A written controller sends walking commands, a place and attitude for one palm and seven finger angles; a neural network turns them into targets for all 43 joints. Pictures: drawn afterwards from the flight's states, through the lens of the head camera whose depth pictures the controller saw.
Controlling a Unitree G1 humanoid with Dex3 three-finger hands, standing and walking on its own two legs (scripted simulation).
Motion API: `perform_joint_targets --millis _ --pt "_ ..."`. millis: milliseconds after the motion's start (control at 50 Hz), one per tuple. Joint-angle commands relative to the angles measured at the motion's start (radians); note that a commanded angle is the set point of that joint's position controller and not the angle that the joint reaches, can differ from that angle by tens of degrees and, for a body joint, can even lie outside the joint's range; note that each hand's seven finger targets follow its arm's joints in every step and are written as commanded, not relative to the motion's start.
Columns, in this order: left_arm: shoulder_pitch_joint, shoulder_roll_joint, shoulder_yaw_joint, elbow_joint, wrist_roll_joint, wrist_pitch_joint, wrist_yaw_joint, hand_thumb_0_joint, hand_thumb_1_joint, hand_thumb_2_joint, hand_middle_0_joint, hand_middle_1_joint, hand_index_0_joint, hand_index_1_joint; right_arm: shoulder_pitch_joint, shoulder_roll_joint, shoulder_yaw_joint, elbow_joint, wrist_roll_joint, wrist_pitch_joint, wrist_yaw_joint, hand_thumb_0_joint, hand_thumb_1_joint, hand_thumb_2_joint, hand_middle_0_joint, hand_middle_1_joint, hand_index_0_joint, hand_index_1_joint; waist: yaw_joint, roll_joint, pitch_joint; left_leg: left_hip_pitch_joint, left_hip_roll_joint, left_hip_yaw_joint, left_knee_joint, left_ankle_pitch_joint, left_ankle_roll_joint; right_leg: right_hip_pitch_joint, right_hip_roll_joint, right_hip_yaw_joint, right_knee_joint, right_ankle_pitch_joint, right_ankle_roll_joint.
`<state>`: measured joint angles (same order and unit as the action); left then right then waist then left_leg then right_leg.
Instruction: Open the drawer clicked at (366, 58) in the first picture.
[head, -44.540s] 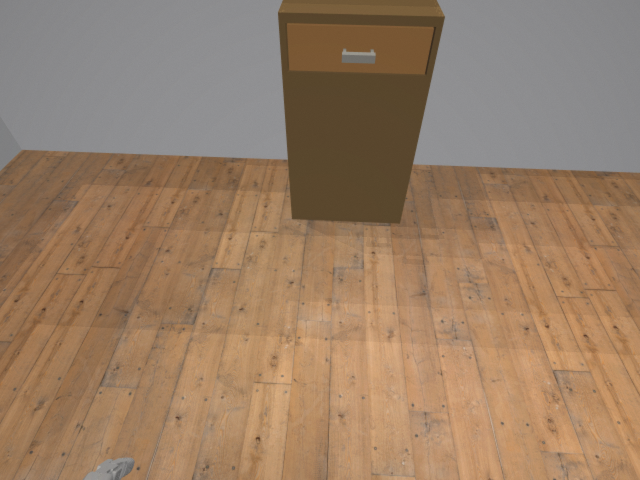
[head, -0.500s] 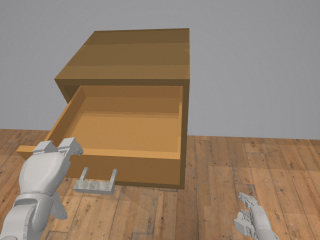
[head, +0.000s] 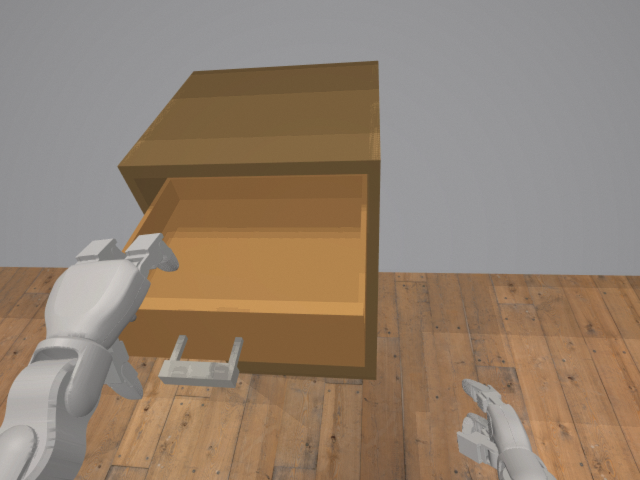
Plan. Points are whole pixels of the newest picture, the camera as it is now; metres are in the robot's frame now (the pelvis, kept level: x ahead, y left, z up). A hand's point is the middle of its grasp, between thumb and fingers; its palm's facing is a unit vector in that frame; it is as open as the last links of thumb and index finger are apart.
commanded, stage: draw the hand back to the body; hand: left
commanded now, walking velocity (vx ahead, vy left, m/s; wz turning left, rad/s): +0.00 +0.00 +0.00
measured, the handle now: (204, 358) +0.26 +0.23 -0.02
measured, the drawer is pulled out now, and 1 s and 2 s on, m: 0.30 0.30 0.30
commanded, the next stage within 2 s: step back with the hand held close in 1.66 s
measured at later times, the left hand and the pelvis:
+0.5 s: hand (122, 339) +0.21 +0.26 +0.12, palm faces +0.08 -0.06 -1.00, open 13.8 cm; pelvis +0.00 -0.01 +0.00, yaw +0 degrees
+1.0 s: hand (127, 314) +0.21 +0.23 +0.17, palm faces +0.43 -0.82 -0.37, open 12.6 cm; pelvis +0.02 -0.01 +0.00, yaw +0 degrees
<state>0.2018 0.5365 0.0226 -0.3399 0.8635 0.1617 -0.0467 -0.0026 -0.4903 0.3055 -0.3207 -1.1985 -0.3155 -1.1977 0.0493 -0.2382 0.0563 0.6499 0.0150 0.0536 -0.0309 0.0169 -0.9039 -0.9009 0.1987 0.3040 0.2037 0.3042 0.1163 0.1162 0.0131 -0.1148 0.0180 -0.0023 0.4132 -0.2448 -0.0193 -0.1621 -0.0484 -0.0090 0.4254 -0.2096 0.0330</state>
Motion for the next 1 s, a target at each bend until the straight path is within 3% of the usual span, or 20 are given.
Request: perform_joint_targets --millis 0,40,60,80,140,160,220,360,440,460,540,560,640,660,680,700,740,800,860,980 --pt "-0.130 0.221 0.170 -0.144 0.005 -0.031 0.025 0.000 -0.500 0.300 -0.300 -1.200 -0.300 -1.200 -0.166 -0.104 -0.040 -0.162 -0.004 -0.049 -0.009 0.000 -0.900 -0.900 0.200 0.300 0.200 0.300 0.006 -0.085 -0.137 -0.042 -0.018 0.034 -0.066 0.194 0.019 0.093 0.051 -0.039 -0.054 0.119 -0.036" --pt "-0.155 0.259 0.220 -0.206 -0.005 -0.058 0.042 0.000 -0.500 0.300 -0.300 -1.200 -0.300 -1.200 -0.183 -0.100 -0.038 -0.175 -0.003 -0.066 -0.009 0.000 -0.900 -0.900 0.200 0.300 0.200 0.300 0.010 -0.047 -0.171 -0.022 -0.014 0.026 -0.051 0.196 0.018 0.099 0.056 -0.025 -0.053 0.124 -0.040" --pt "-0.140 0.227 0.194 -0.217 -0.002 -0.079 0.049 0.000 -0.500 0.300 -0.300 -1.200 -0.300 -1.200 -0.163 -0.090 -0.034 -0.180 -0.013 -0.074 -0.009 0.000 -0.900 -0.900 0.200 0.300 0.200 0.300 0.018 -0.054 -0.200 -0.017 -0.021 0.027 -0.042 0.212 0.021 0.111 0.043 -0.037 -0.040 0.132 -0.039" --pt "-0.107 0.264 0.236 -0.197 -0.009 -0.086 0.063 0.000 -0.500 0.300 -0.300 -1.200 -0.300 -1.200 -0.156 -0.096 -0.049 -0.158 -0.010 -0.069 -0.014 0.000 -0.900 -0.900 0.200 0.300 0.200 0.300 0.010 -0.047 -0.185 -0.008 -0.019 0.032 -0.046 0.216 0.019 0.106 0.051 -0.028 -0.054 0.142 -0.040" --pt "-0.120 0.233 0.223 -0.240 -0.021 -0.107 0.089 0.000 -0.500 0.300 -0.300 -1.200 -0.300 -1.200 -0.171 -0.097 -0.047 -0.170 -0.006 -0.086 -0.012 0.000 -0.900 -0.900 0.200 0.300 0.200 0.300 0.005 -0.002 -0.157 -0.010 -0.016 0.025 -0.038 0.199 0.011 0.073 0.054 -0.028 -0.062 0.111 -0.042" --pt "-0.124 0.195 0.186 -0.230 -0.013 -0.114 0.094 0.000 -0.500 0.300 -0.300 -1.200 -0.300 -1.200 -0.149 -0.089 -0.043 -0.168 -0.015 -0.092 -0.011 0.000 -0.900 -0.900 0.200 0.300 0.200 0.300 0.005 -0.024 -0.161 -0.014 -0.020 0.027 -0.034 0.204 0.015 0.071 0.043 -0.040 -0.052 0.110 -0.040" --pt "-0.072 0.240 0.232 -0.165 -0.015 -0.093 0.104 0.000 -0.500 0.300 -0.300 -1.200 -0.300 -1.200 -0.145 -0.105 -0.056 -0.152 -0.010 -0.081 -0.016 0.000 -0.900 -0.900 0.200 0.300 0.200 0.300 0.007 -0.068 -0.129 -0.028 -0.020 0.031 -0.035 0.193 0.015 0.064 0.043 -0.028 -0.061 0.119 -0.036" --pt "-0.079 0.196 0.174 -0.221 -0.020 -0.087 0.084 0.000 -0.500 0.300 -0.300 -1.200 -0.300 -1.200 -0.159 -0.099 -0.048 -0.174 -0.010 -0.093 -0.020 0.000 -0.900 -0.900 0.200 0.300 0.200 0.300 0.003 -0.055 -0.173 -0.013 -0.022 0.029 -0.032 0.187 0.022 0.076 0.038 -0.036 -0.049 0.103 -0.033" --pt "-0.013 0.265 0.254 -0.235 -0.026 -0.094 0.083 0.000 -0.500 0.300 -0.300 -1.200 -0.300 -1.200 -0.172 -0.111 -0.054 -0.171 -0.006 -0.091 -0.023 0.000 -0.900 -0.900 0.200 0.300 0.200 0.300 0.008 -0.063 -0.149 -0.018 -0.016 0.025 -0.028 0.183 0.017 0.073 0.047 -0.019 -0.058 0.116 -0.034" --pt "-0.011 0.216 0.209 -0.238 -0.014 -0.100 0.084 0.000 -0.500 0.300 -0.300 -1.200 -0.300 -1.200 -0.152 -0.098 -0.044 -0.176 -0.014 -0.091 -0.019 0.000 -0.900 -0.900 0.200 0.300 0.200 0.300 0.011 -0.072 -0.153 -0.025 -0.019 0.030 -0.028 0.187 0.020 0.069 0.037 -0.039 -0.046 0.103 -0.033" --pt "0.035 0.277 0.299 -0.240 -0.034 -0.100 0.106 0.000 -0.500 0.300 -0.300 -1.200 -0.300 -1.200 -0.166 -0.106 -0.051 -0.174 -0.008 -0.089 -0.018 0.000 -0.900 -0.900 0.200 0.300 0.200 0.300 0.019 -0.061 -0.134 -0.031 -0.013 0.023 -0.025 0.194 0.013 0.073 0.048 -0.021 -0.051 0.127 -0.037" --pt "0.037 0.231 0.257 -0.225 -0.020 -0.101 0.106 0.000 -0.500 0.300 -0.300 -1.200 -0.300 -1.200 -0.145 -0.096 -0.045 -0.170 -0.015 -0.087 -0.014 0.000 -0.900 -0.900 0.200 0.300 0.200 0.300 0.017 -0.064 -0.136 -0.037 -0.016 0.029 -0.021 0.206 0.015 0.070 0.039 -0.036 -0.040 0.125 -0.036" --pt "0.046 0.251 0.282 -0.264 -0.044 -0.096 0.112 0.000 -0.500 0.300 -0.300 -1.200 -0.300 -1.200 -0.168 -0.108 -0.055 -0.176 -0.005 -0.087 -0.014 0.000 -0.900 -0.900 0.200 0.300 0.200 0.300 0.010 -0.045 -0.134 -0.023 -0.012 0.026 -0.022 0.197 0.012 0.065 0.047 -0.020 -0.052 0.132 -0.036" --pt "-0.007 -0.154 0.226 -0.291 -0.737 -0.194 0.122 0.000 -0.465 0.315 -0.298 -1.178 -0.298 -1.178 -0.079 -0.031 -0.056 -0.249 -0.006 -0.151 -0.032 0.000 -0.900 -0.900 0.200 0.300 0.200 0.300 -0.095 -0.178 -0.055 0.032 0.020 0.054 -0.005 0.132 0.044 0.028 0.060 -0.061 -0.060 0.123 -0.036" --pt "0.114 -0.059 0.279 -0.231 -0.775 -0.232 0.140 0.000 -0.430 0.330 -0.295 -1.155 -0.295 -1.155 -0.064 -0.068 -0.054 -0.213 -0.017 -0.180 -0.046 0.000 -0.900 -0.900 0.200 0.300 0.200 0.300 -0.080 -0.207 -0.050 0.024 0.031 0.039 -0.015 0.100 0.040 0.033 0.059 -0.056 -0.050 0.081 -0.033" --pt "0.152 -0.061 0.281 -0.222 -0.782 -0.241 0.147 0.000 -0.395 0.345 -0.292 -1.133 -0.292 -1.133 -0.076 -0.072 -0.052 -0.205 -0.018 -0.189 -0.052 0.000 -0.900 -0.900 0.200 0.300 0.200 0.300 -0.068 -0.126 -0.030 0.012 0.022 0.044 -0.026 0.075 0.032 0.023 0.061 -0.052 -0.059 0.052 -0.036" --pt "0.102 0.015 0.376 -0.375 -0.850 -0.285 0.172 0.000 -0.325 0.375 -0.287 -1.087 -0.287 -1.087 -0.063 -0.077 -0.048 -0.201 -0.028 -0.220 -0.073 0.000 -0.900 -0.900 0.200 0.300 0.200 0.300 -0.057 -0.115 -0.082 0.030 0.022 0.041 -0.033 0.087 0.024 0.054 0.045 -0.049 -0.069 0.043 -0.031" --pt "0.142 -0.028 0.375 -0.398 -0.869 -0.309 0.197 0.000 -0.220 0.420 -0.280 -1.020 -0.280 -1.020 -0.019 -0.066 -0.048 -0.193 -0.040 -0.261 -0.081 0.000 -0.900 -0.900 0.200 0.300 0.200 0.300 -0.047 -0.065 -0.124 0.023 0.015 0.050 -0.040 0.146 0.016 0.098 0.037 -0.053 -0.052 0.104 -0.034" --pt "0.148 -0.051 0.361 -0.386 -0.872 -0.315 0.201 0.000 -0.115 0.465 -0.273 -0.952 -0.273 -0.952 -0.003 -0.060 -0.044 -0.176 -0.040 -0.281 -0.081 0.000 -0.900 -0.900 0.200 0.300 0.200 0.300 -0.049 0.034 -0.047 -0.008 0.012 0.053 -0.045 0.171 0.005 0.083 0.034 -0.051 -0.061 0.127 -0.040" --pt "0.190 -0.084 0.343 -0.351 -0.884 -0.320 0.178 0.000 0.095 0.555 -0.257 -0.817 -0.257 -0.817 0.005 -0.070 -0.058 -0.174 -0.036 -0.288 -0.066 0.000 -0.900 -0.900 0.200 0.300 0.200 0.300 -0.048 -0.053 -0.025 -0.024 0.023 0.043 -0.044 0.232 0.009 0.089 0.040 -0.052 -0.054 0.181 -0.039"
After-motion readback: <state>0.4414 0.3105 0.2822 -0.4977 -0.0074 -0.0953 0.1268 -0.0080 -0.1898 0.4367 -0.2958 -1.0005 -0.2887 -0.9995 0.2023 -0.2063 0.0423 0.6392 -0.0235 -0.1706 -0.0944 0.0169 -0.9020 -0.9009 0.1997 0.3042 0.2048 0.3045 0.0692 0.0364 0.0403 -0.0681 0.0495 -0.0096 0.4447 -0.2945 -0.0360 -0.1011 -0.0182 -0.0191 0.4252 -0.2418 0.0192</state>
